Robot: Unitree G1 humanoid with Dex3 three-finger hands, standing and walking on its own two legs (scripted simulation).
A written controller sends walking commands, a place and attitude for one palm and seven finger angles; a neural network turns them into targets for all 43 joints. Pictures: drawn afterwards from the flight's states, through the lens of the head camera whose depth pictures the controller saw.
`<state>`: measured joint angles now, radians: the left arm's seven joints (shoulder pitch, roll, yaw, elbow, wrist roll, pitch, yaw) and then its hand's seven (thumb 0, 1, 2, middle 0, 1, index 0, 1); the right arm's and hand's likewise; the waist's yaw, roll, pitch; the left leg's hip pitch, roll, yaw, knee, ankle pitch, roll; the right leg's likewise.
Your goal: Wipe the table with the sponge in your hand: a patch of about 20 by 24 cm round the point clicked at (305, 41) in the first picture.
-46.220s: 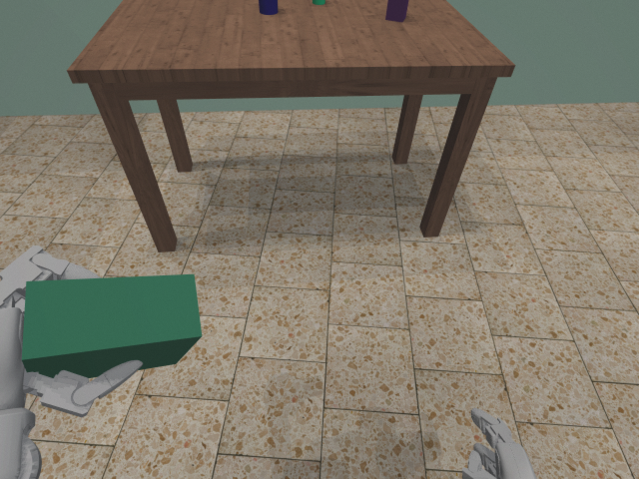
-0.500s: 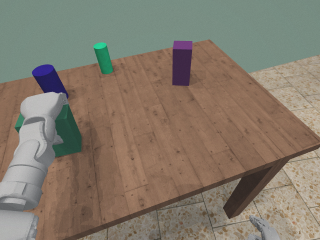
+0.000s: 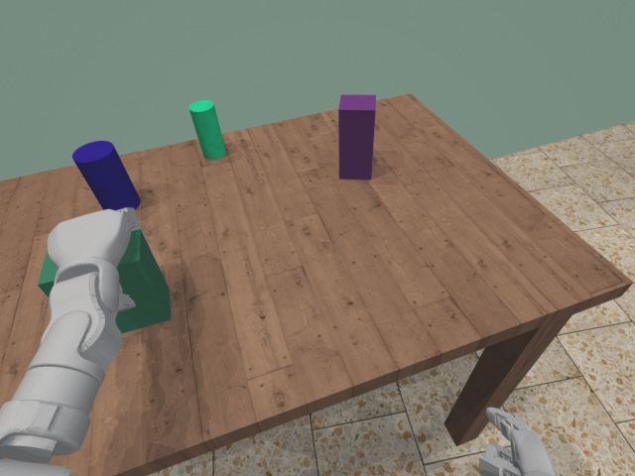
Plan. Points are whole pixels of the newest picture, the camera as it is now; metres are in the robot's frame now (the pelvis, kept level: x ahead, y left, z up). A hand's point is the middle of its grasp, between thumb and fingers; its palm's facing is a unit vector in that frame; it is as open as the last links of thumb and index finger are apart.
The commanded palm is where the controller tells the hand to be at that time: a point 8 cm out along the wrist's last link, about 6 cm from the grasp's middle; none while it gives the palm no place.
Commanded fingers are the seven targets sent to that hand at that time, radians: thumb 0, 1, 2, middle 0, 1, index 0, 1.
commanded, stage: wipe back along the first lane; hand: left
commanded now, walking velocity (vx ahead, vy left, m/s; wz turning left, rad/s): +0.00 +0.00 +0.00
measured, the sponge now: (119, 297) +0.33 +0.32 +0.04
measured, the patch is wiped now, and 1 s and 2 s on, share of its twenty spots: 1.00 1.00 1.00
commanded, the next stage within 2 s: lift the sponge slowly off the table in 0.92 s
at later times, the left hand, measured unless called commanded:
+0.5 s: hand (117, 299) +0.28 +0.28 +0.10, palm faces +0.07 -0.06 -1.00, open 10.3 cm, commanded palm +0.24 +0.26 +0.13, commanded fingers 0.00 0.10 1.30 -1.20 -1.60 -1.20 -1.60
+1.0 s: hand (111, 333) +0.24 +0.26 +0.10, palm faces +0.08 -0.08 -0.99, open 10.3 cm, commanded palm +0.20 +0.25 +0.14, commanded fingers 0.00 0.10 1.30 -1.20 -1.60 -1.20 -1.60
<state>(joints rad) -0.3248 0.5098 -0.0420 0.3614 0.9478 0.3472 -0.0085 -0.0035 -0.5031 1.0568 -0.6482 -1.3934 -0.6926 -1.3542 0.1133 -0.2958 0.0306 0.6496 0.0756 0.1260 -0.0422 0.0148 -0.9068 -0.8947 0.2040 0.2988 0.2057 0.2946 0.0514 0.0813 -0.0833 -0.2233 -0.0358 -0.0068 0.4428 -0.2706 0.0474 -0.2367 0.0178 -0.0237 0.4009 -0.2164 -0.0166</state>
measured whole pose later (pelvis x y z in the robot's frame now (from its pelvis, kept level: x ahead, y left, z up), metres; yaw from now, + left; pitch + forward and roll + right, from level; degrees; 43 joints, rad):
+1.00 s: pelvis -0.01 -0.01 +0.00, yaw -1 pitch -1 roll +0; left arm 0.11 0.47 -0.07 -0.16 0.92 0.48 0.01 0.00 -0.50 1.06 -0.64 -1.39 -0.69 -1.35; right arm 0.03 -0.29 0.05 0.63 0.07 0.10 -0.03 0.02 -0.91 -0.89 0.20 0.30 0.20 0.29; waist 0.09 0.11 -0.06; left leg -0.16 -0.02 0.01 0.46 -0.28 0.03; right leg -0.20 0.03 0.00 0.45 -0.24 -0.03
